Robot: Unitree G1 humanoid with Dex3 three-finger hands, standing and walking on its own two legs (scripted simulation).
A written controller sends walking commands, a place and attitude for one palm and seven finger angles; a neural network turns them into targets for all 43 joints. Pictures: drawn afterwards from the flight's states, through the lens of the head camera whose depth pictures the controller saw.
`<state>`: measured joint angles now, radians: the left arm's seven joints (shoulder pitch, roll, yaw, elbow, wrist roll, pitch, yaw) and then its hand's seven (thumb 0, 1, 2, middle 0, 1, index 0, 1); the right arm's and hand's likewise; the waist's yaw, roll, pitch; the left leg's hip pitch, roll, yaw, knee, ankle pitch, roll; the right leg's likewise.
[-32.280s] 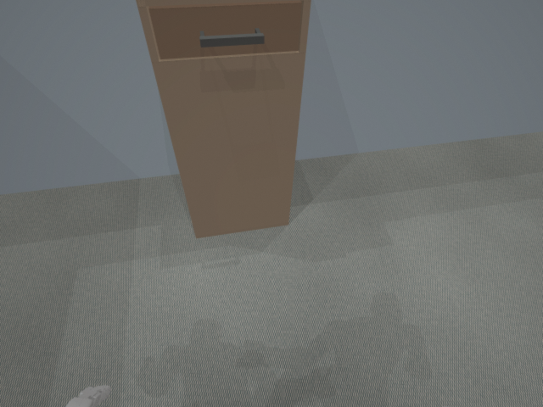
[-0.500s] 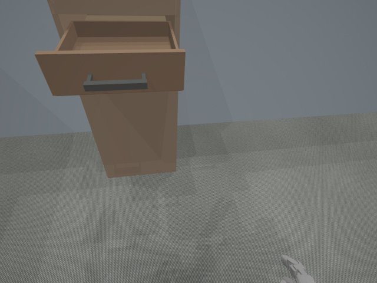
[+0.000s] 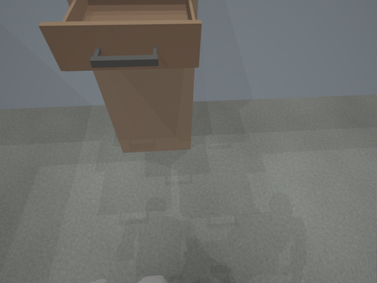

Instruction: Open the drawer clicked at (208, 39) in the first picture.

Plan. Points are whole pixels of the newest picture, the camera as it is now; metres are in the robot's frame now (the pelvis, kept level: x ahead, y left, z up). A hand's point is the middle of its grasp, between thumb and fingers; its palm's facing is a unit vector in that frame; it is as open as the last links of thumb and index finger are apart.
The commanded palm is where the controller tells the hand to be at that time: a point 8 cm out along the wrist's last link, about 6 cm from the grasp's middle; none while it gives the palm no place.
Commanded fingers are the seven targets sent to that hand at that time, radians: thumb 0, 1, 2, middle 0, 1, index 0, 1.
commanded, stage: let the arm hang, fingers relaxed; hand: left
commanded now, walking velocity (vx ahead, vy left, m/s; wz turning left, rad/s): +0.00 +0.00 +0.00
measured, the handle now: (126, 56) +0.61 +0.20 +0.14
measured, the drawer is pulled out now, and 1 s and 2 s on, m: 0.29 0.29 0.29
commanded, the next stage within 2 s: look to check the result in 0.68 s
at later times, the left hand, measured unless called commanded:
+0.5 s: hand out of the picture +0.09 +0.25 -0.12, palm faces -0.04 -0.93 -0.37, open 7.4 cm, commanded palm none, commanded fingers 0.00 0.90 0.90 -0.20 -0.30 -0.20 -0.30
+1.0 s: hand out of the picture +0.11 +0.23 -0.13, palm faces -0.07 -0.93 -0.36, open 7.4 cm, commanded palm none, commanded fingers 0.00 0.90 0.90 -0.20 -0.30 -0.20 -0.30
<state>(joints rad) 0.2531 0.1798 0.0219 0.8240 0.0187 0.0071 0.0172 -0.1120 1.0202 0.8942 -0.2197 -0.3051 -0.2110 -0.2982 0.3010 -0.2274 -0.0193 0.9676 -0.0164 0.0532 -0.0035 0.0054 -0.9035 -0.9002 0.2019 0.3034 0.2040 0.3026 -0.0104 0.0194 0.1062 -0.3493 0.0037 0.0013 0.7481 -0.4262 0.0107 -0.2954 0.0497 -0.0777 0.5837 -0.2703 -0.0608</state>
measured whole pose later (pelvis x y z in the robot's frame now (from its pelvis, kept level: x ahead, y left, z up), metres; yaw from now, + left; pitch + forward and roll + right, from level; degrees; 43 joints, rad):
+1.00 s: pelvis +0.02 -0.02 +0.02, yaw -2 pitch -2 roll +0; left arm 0.11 0.32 0.00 1.13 0.01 -0.02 0.01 0.01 0.90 0.90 -0.21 -0.30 -0.20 -0.30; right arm 0.16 -0.34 -0.01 1.13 -0.01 0.01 0.00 0.00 -0.90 -0.90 0.20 0.30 0.20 0.30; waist -0.02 0.04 0.06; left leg -0.08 0.00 0.04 0.29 -0.18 0.00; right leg -0.11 0.06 -0.03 0.29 -0.15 -0.06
